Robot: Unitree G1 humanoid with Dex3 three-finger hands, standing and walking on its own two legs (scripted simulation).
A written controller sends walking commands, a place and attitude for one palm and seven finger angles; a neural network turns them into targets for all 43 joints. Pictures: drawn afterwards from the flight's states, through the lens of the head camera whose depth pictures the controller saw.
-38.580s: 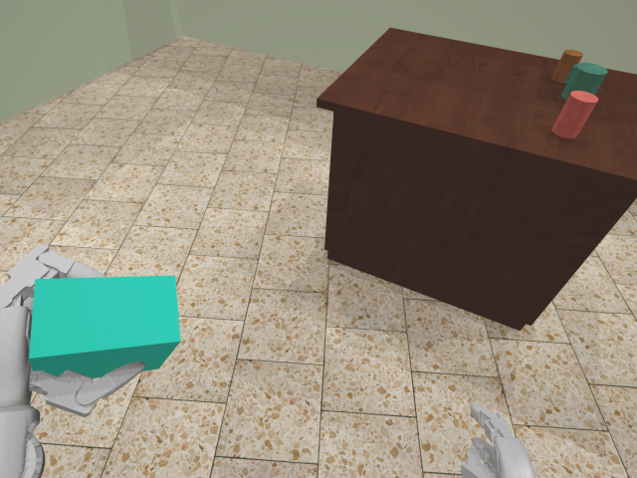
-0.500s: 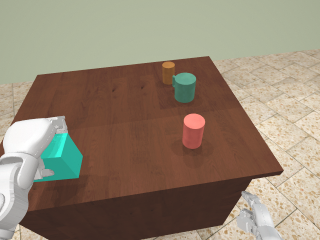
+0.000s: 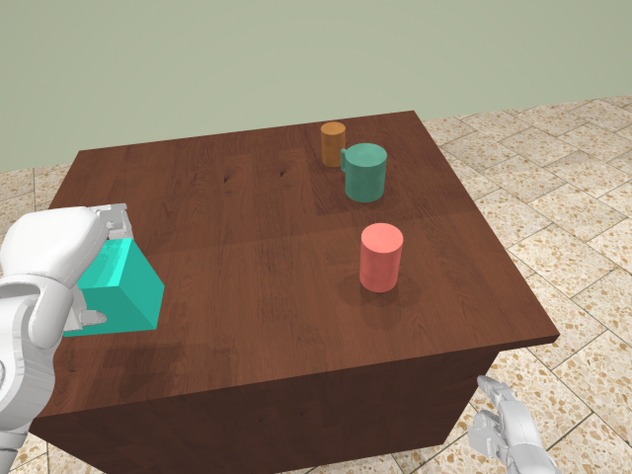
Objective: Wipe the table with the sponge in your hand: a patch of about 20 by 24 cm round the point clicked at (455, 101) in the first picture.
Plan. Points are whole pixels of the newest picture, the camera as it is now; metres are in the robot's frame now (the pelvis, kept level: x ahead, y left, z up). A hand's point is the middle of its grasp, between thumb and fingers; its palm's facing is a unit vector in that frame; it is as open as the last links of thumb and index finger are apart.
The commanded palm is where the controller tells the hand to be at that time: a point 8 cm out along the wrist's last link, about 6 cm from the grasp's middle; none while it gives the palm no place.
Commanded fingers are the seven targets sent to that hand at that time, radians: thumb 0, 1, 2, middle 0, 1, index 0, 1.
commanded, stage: lift the sponge slowly off the table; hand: left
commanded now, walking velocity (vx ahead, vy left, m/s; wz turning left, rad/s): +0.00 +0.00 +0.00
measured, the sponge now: (103, 296) +0.25 +0.32 +0.10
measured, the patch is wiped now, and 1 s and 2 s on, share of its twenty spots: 0.95 0.95 0.95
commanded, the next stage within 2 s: bring the sponge back beside the body in 0.30 s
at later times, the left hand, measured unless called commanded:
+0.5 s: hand (89, 261) +0.26 +0.31 +0.17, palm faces +0.07 -0.02 -1.00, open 10.4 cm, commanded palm +0.21 +0.31 +0.24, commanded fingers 0.00 0.10 1.30 -1.20 -1.60 -1.20 -1.60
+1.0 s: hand (92, 293) +0.23 +0.30 +0.15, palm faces +0.07 -0.04 -1.00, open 10.4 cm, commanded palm +0.19 +0.29 +0.22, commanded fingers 0.00 0.10 1.30 -1.20 -1.60 -1.20 -1.60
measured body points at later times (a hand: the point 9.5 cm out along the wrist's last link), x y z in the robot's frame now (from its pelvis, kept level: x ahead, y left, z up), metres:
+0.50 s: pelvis +0.00 +0.00 +0.00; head +0.00 -0.03 +0.45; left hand +0.25 +0.31 +0.22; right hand +0.24 -0.21 -0.09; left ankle +0.05 +0.12 -0.74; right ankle -0.01 -0.12 -0.74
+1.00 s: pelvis +0.00 -0.01 +0.00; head -0.01 -0.04 +0.45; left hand +0.22 +0.30 +0.20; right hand +0.24 -0.21 -0.09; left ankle +0.05 +0.12 -0.74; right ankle -0.01 -0.12 -0.74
